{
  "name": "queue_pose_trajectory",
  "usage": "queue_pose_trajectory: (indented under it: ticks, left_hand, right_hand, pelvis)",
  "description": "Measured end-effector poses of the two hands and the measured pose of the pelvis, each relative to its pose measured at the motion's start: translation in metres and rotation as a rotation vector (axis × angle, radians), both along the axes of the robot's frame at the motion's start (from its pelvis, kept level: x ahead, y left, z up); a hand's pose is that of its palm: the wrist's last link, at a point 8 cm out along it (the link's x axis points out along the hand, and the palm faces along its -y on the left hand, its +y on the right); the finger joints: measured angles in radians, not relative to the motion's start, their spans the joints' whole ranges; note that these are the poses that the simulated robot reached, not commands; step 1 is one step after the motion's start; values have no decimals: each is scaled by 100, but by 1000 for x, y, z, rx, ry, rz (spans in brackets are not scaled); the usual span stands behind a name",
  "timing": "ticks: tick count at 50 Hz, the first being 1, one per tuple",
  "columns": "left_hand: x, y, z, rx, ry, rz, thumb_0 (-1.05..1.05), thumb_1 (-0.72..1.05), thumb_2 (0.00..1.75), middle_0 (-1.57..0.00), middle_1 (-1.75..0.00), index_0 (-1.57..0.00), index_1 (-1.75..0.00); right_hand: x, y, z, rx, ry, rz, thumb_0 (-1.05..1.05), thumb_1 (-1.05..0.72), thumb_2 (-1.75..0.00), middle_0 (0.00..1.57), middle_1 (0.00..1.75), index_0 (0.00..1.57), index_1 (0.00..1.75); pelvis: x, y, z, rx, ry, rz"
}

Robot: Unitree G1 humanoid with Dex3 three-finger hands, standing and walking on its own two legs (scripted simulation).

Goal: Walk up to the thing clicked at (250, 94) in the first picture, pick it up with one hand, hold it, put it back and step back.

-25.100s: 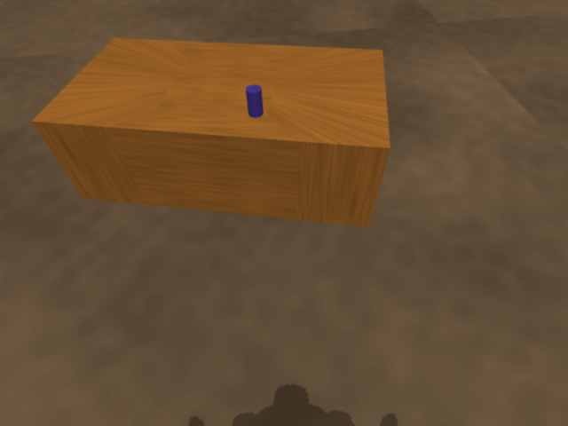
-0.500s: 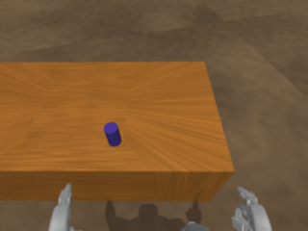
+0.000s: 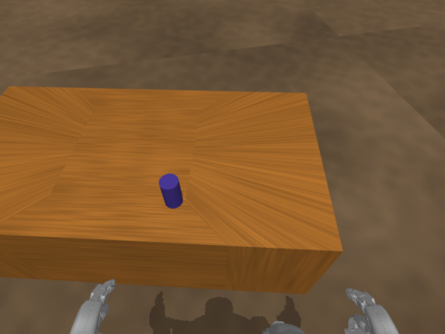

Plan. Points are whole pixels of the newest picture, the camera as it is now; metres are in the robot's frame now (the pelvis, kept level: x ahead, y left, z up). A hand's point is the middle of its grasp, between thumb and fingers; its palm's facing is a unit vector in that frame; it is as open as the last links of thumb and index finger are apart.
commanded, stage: stand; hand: left
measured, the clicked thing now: (171, 191) +0.54 +0.18 -0.23
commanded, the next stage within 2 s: none
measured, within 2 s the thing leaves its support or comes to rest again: neither
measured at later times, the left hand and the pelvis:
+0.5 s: hand out of the picture +0.06 +0.24 -0.11, palm faces +0.02 -0.93 -0.36, open 7.5 cm; pelvis +0.01 -0.01 +0.04, yaw +1 degrees
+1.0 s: hand out of the picture +0.05 +0.23 -0.11, palm faces +0.04 -0.93 -0.36, open 7.4 cm; pelvis +0.00 -0.02 +0.05, yaw +1 degrees
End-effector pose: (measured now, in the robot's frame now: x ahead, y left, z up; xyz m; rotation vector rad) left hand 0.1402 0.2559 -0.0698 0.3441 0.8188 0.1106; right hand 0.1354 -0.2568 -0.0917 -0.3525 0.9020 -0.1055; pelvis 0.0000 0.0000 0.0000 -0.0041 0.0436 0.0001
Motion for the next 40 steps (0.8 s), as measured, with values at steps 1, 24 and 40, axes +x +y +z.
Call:
queue_pose_trajectory:
  ticks: [1,24,40]
  left_hand:
    - [-6,5,-4,2,28,11,-1,-16,45,-17,-24,-17,-23]
    - [-93,24,-5,25,391,208,1,88,89,-20,-30,-20,-30]
    - [-93,21,2,16,403,233,1,90,90,-20,-30,-20,-30]
  right_hand:
    - [-5,-5,-1,-1,23,-10,1,-90,-89,21,30,21,30]
    - [-73,-36,1,21,318,-112,0,-90,-89,20,30,21,30]
    - [-77,-47,7,12,340,-116,0,-90,-89,20,30,21,30]
  pelvis:
    - [1,0,1,2,-7,0]
    - [8,-13,41,9,-100,25]
    - [3,-19,48,6,-111,27]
